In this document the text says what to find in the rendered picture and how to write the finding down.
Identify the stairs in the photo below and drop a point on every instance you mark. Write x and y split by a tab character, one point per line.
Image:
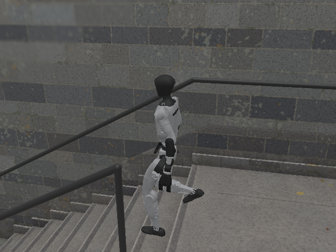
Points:
96	230

